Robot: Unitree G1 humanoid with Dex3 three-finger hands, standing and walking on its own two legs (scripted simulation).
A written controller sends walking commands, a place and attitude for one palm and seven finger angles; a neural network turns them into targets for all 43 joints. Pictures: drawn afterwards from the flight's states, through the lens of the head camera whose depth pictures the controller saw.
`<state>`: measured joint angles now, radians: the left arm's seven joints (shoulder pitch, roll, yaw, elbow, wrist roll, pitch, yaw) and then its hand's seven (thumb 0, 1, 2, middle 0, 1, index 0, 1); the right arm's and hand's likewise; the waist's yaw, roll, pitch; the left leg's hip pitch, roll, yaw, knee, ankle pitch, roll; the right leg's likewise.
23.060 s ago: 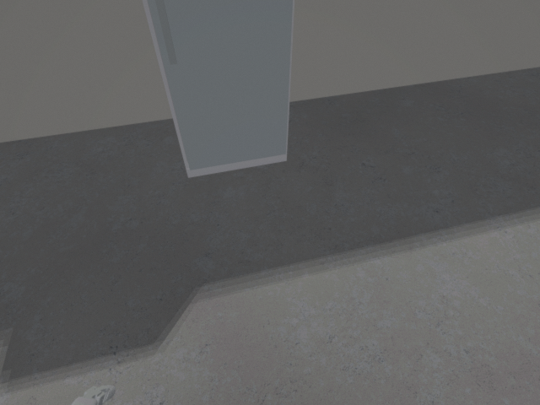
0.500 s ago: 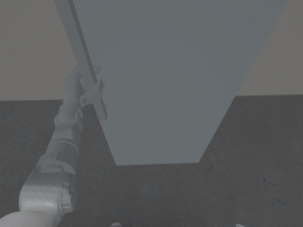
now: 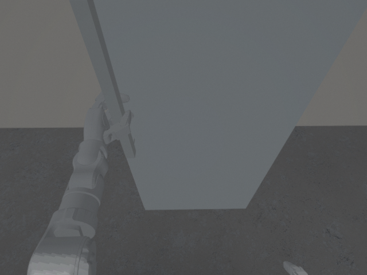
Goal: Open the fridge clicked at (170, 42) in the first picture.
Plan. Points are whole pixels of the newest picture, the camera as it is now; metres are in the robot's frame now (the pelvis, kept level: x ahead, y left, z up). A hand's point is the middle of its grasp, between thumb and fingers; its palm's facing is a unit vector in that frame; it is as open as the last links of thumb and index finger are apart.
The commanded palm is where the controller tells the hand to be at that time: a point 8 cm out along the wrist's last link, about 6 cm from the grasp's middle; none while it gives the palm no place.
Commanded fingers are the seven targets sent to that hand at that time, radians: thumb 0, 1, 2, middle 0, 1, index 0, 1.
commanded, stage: pull the door a little, standing still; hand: left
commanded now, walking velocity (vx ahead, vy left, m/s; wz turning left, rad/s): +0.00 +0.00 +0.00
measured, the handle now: (115, 95) +0.48 +0.16 +0.14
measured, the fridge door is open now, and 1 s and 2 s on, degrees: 0 31 67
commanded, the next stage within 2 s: walk backward, drawing the door open in 0.30 s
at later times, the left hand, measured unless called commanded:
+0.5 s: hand (126, 166) +0.31 +0.12 +0.10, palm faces -0.06 -0.99 -0.13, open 6.8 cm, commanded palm +0.29 +0.18 +0.10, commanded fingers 0.00 0.90 0.90 -0.45 -1.40 -0.45 -1.40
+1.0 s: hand (160, 234) +0.19 +0.04 +0.10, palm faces +0.01 -1.00 -0.08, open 6.5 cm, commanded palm +0.15 +0.09 +0.10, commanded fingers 0.00 0.90 0.90 -0.45 -1.40 -0.45 -1.40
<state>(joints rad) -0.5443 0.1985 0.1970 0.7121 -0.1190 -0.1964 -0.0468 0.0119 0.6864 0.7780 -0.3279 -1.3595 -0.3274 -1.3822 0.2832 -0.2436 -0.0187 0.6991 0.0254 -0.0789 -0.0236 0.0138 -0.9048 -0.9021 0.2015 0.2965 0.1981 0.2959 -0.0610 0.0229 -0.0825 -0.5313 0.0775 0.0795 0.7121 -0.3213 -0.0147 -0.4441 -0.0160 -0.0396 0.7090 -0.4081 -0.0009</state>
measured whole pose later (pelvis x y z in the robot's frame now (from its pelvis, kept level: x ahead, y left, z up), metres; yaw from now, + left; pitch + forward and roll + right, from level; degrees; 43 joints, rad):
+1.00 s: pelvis -0.05 -0.05 +0.00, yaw +10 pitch -2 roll -1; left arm 0.18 0.06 -0.23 -0.14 0.00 -0.01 0.05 -0.01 0.61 0.71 -0.33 -1.34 -0.34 -1.38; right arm 0.19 -0.21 0.04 0.59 -0.03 -0.02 -0.10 0.02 -0.90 -0.90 0.20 0.30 0.20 0.30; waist -0.02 0.07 0.00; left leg -0.36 0.02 0.06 0.70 -0.27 -0.01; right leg -0.32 0.01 -0.23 0.62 -0.27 -0.11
